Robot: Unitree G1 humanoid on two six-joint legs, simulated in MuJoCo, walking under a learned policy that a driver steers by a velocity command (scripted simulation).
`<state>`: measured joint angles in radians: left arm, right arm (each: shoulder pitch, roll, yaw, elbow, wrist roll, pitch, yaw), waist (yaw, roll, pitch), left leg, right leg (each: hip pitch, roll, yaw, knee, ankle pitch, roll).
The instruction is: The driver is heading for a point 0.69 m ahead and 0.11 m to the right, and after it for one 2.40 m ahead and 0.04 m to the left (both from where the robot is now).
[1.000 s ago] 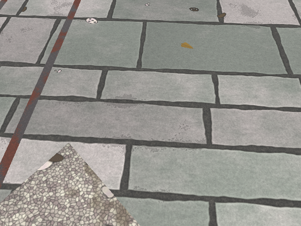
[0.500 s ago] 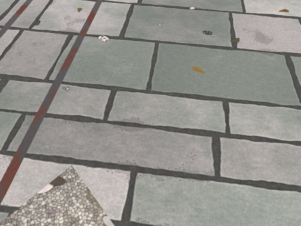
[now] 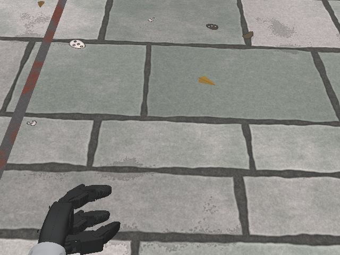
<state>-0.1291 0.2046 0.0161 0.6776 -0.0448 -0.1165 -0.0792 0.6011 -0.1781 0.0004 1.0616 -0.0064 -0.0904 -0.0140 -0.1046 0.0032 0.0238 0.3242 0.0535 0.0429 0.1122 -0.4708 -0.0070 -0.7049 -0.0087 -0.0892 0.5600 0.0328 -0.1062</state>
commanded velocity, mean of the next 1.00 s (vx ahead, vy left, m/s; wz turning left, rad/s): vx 0.73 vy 0.00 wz -0.30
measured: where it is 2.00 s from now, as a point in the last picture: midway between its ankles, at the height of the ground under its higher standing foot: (140, 137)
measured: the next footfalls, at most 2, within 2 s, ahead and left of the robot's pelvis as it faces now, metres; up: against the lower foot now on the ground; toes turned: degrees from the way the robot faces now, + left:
right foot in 0.02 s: +0.26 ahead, -0.11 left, +0.00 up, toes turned -3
left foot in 0.52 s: +0.73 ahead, +0.13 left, +0.00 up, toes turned +0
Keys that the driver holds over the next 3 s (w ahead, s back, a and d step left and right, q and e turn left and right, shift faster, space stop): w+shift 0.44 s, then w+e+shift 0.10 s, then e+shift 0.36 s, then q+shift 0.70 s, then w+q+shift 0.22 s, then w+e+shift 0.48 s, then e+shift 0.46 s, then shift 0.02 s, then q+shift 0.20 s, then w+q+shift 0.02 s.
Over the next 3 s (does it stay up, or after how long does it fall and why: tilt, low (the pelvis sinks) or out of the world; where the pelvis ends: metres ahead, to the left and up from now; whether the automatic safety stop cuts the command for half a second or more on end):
stays up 1.53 0.03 0.03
